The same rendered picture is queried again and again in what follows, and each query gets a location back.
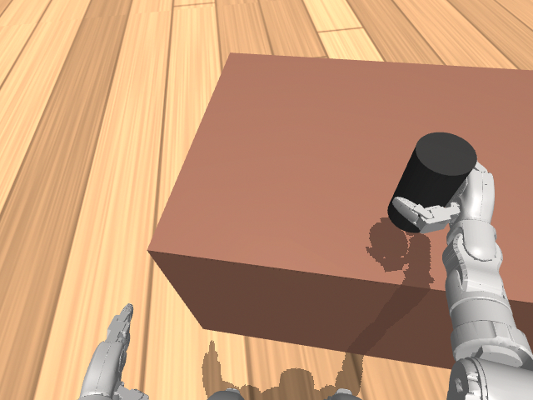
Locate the right robot arm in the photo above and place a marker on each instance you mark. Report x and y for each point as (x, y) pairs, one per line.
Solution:
(493, 358)

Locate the left robot hand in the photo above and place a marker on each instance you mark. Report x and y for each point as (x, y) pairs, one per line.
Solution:
(103, 376)

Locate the right robot hand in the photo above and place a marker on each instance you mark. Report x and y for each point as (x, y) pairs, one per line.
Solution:
(473, 200)

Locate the can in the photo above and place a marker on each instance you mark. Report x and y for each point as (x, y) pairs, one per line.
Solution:
(439, 164)

